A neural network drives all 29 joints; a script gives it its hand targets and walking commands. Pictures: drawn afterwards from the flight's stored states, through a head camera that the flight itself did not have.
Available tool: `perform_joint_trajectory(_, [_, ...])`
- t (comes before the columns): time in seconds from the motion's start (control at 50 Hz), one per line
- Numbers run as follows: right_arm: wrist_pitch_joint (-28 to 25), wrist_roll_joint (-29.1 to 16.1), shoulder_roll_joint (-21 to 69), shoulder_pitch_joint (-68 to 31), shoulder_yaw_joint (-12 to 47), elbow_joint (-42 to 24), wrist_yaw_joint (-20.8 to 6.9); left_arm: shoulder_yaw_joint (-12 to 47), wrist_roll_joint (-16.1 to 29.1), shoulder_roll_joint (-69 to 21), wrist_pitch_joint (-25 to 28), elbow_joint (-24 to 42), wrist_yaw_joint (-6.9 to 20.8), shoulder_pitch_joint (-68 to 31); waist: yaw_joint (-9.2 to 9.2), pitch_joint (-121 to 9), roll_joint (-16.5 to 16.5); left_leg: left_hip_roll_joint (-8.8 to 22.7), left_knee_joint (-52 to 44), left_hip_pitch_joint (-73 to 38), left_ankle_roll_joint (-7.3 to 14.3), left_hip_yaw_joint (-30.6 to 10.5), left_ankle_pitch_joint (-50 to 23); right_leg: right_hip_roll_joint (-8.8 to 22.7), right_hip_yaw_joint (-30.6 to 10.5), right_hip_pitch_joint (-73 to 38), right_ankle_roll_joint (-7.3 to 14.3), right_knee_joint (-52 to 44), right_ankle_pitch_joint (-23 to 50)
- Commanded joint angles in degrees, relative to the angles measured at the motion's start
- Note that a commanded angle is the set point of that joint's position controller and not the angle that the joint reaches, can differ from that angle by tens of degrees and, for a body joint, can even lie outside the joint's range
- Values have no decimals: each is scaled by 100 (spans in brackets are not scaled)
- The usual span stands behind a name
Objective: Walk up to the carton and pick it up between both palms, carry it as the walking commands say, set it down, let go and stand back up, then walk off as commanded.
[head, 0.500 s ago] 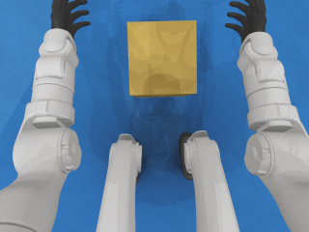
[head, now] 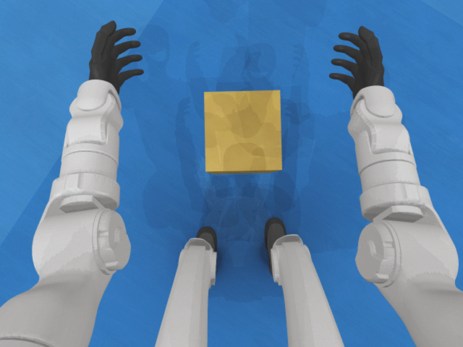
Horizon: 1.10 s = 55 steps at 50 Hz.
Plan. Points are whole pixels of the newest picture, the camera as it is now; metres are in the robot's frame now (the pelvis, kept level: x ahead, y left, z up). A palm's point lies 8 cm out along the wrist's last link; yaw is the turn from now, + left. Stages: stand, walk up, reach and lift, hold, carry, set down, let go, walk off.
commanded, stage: set down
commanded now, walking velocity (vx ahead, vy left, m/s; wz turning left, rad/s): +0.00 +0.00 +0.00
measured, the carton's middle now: (241, 138) +0.48 -0.01 -0.53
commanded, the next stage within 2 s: let go in 0.08 s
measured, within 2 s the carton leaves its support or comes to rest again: neither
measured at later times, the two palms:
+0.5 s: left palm (80, 148) +0.40 +0.22 -0.04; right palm (410, 148) +0.39 -0.21 -0.04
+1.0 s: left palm (22, 290) +0.25 +0.23 +0.05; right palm out of the picture +0.24 -0.23 +0.05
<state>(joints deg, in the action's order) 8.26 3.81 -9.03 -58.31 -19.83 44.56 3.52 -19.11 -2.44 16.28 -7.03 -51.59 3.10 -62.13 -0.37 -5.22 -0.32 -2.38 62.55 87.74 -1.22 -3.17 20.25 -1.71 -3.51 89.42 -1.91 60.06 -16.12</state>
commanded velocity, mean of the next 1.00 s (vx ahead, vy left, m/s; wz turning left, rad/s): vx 0.00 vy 0.00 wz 0.00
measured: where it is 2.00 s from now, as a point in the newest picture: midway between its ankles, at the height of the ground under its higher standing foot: (241, 263)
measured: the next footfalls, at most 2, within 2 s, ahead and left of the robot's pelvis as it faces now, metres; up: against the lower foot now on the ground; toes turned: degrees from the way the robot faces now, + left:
none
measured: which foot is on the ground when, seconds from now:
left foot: down 0.00-1.00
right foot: down 0.00-1.00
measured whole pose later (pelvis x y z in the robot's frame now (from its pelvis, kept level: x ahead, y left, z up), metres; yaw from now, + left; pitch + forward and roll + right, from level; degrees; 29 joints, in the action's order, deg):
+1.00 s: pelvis +0.08 +0.00 +0.12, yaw +0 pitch +2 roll +0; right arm 2.2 0.2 -11.9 13.4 -2.6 24.9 -3.4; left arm -2.8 -0.5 11.3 -1.6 -25.9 3.4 12.8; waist -0.1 2.6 0.4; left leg -0.7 24.3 10.7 -0.3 -3.6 15.8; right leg -0.9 -3.4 13.1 -0.7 24.0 -13.0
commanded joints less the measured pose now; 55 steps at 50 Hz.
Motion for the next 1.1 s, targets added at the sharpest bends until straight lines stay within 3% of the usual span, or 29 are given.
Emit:
perform_joint_trajectory(0.0, [-196,220,-321,-978,-138,-359,-45,-175,-177,422,194,341,48,-1030,49,-4628,104,-149,-840,-2321,-172,536,-1770,-222,561,-3412,-113,-443,1603])
perform_joint_trajectory(0.1, [-266,445,-265,-722,-296,-401,-55,-356,-466,377,267,453,51,-766,28,-4672,74,-139,-1020,-2589,-217,527,-2031,-201,549,-3711,-132,-630,1880])
perform_joint_trajectory(0.18, [-243,573,-435,-279,-151,-896,-145,-234,-512,311,192,1055,-93,-297,31,-5682,224,-126,-1093,-3630,-220,459,-2729,-256,599,-4330,-122,-639,2469])
perform_joint_trajectory(0.26, [-141,528,-418,909,249,-1597,-270,60,-428,305,117,1922,-207,919,65,-6400,212,-164,-1228,-4392,-168,429,-3389,-252,528,-5290,-86,-692,3278])
perform_joint_trajectory(0.34, [-168,236,-300,1953,628,-2051,-368,341,-333,205,156,2484,-131,2010,100,-5825,50,-223,-1590,-4127,-110,410,-3292,-184,338,-6068,-30,-965,3726])
perform_joint_trajectory(0.4, [-265,51,-315,2566,795,-2180,-426,528,-203,106,250,2569,-57,2689,51,-5121,-18,-200,-1886,-4215,-101,381,-3015,-152,263,-6231,-20,-1321,3515])
perform_joint_trajectory(0.58, [-713,-128,-353,4546,1085,-1765,-539,838,-60,-19,659,2105,27,4597,-27,-2769,26,-57,-2727,-5102,-46,288,-1929,-69,262,-6546,1,-2359,2111])
perform_joint_trajectory(0.8, [-969,-378,-670,6443,1471,-2321,-613,1353,144,-42,903,2846,-45,6698,45,-1039,69,-59,-3740,-6957,68,300,-1792,-148,314,-7998,12,-3301,1942])
perform_joint_trajectory(0.92, [-778,-380,-734,6854,1611,-2548,-679,1488,190,-23,700,3152,6,7183,44,-49,164,-18,-4255,-7492,28,289,-1639,-154,339,-8520,36,-3766,1540])
perform_joint_trajectory(1.08, [-269,-299,-840,6906,1550,-2537,-750,1485,178,39,201,3150,127,7221,-3,796,52,4,-4398,-7748,39,361,-1235,-138,423,-8714,32,-3881,1062])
